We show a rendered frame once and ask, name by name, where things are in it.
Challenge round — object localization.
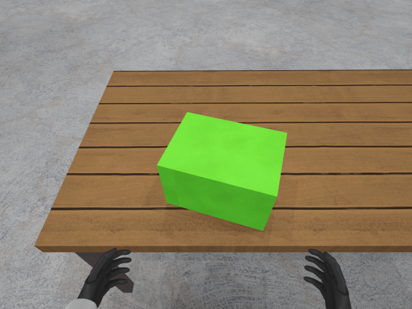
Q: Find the robot left hand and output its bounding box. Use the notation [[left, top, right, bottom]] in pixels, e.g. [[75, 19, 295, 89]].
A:
[[77, 248, 131, 307]]

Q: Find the robot right hand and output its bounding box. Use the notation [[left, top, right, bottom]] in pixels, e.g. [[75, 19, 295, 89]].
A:
[[303, 249, 351, 309]]

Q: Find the carton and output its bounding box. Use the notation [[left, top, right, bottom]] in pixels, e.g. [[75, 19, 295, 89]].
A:
[[157, 112, 287, 231]]

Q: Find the table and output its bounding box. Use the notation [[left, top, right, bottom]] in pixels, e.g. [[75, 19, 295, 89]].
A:
[[34, 70, 412, 293]]

